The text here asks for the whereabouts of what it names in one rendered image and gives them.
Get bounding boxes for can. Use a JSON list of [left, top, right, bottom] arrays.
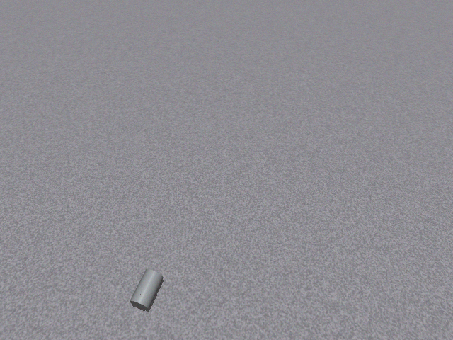
[[130, 269, 163, 310]]

